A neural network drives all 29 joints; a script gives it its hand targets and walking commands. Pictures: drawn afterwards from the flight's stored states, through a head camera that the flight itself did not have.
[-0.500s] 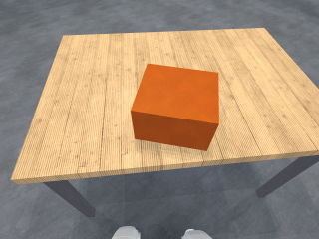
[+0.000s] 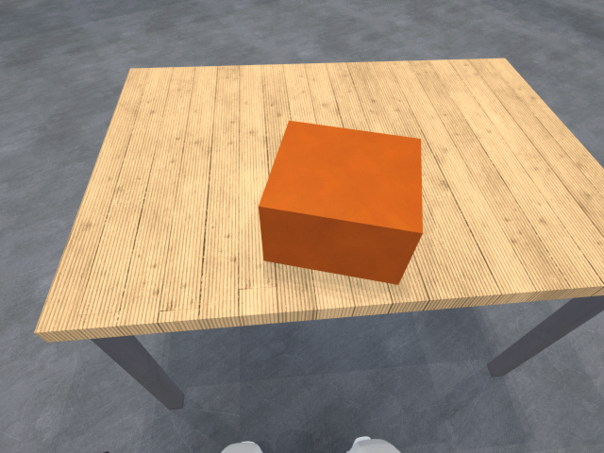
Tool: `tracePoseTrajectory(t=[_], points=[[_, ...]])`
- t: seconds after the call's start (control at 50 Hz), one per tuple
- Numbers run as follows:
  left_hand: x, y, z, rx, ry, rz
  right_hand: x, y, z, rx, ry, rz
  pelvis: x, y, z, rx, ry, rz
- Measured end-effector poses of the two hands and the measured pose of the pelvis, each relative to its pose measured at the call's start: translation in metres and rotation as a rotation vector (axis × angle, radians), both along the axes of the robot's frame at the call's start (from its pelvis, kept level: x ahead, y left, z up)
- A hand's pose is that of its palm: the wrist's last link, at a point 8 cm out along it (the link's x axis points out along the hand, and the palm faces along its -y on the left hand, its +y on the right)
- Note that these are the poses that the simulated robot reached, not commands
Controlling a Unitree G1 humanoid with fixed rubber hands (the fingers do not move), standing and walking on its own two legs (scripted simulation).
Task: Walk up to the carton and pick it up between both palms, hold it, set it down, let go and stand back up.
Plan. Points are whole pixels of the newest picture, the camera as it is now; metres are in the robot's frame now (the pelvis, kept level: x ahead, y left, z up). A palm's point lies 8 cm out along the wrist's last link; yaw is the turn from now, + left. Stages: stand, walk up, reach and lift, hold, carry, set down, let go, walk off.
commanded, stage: walk up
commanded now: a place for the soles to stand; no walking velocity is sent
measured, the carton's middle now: (341, 200) +0.51 -0.04 -0.01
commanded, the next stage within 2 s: reach and lift in 1.14 s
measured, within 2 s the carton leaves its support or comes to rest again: neither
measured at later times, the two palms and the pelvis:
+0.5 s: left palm out of the picture +0.09 +0.29 -0.10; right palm out of the picture +0.08 -0.32 -0.10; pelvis +0.02 -0.01 +0.01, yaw +0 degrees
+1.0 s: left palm out of the picture +0.12 +0.29 -0.10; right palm out of the picture +0.10 -0.32 -0.09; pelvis +0.04 -0.02 +0.01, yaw +0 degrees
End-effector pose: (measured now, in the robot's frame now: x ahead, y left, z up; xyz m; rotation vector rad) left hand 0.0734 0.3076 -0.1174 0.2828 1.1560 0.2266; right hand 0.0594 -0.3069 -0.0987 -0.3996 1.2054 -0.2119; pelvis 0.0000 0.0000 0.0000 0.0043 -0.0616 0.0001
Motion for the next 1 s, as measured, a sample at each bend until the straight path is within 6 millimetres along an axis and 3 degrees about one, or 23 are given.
tracePoseTrajectory(t=[0.12,0.28,0.42,0.7,1.0], points=[[-0.006,-0.003,0.001,0.000,-0.010,-0.002,-0.001,-0.002,-0.001,0.005,-0.025,0.006,-0.007,-0.003,-0.001,0.003,-0.007,0.000],[0.002,-0.003,0.008,-0.017,-0.028,-0.011,0.000,-0.001,0.009,0.001,-0.049,0.004,-0.005,-0.001,0.006,-0.001,0.012,-0.006],[0.009,-0.016,0.013,-0.001,-0.029,-0.019,0.011,-0.014,0.000,0.024,-0.049,0.002,0.006,-0.017,0.004,0.012,0.020,-0.008],[0.038,-0.016,0.020,0.015,-0.039,-0.018,0.038,-0.015,0.002,0.030,-0.045,0.008,0.034,-0.018,0.009,0.017,0.053,-0.005],[0.042,-0.015,0.022,0.015,-0.052,-0.012,0.044,-0.014,0.004,0.030,-0.071,0.010,0.035,-0.018,0.009,0.017,0.055,-0.004]])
